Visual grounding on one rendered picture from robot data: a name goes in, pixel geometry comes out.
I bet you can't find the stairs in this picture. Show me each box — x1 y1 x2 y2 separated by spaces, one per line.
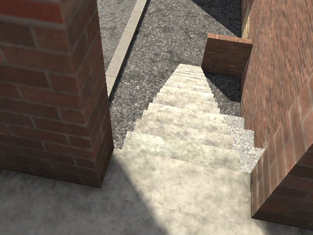
122 64 241 171

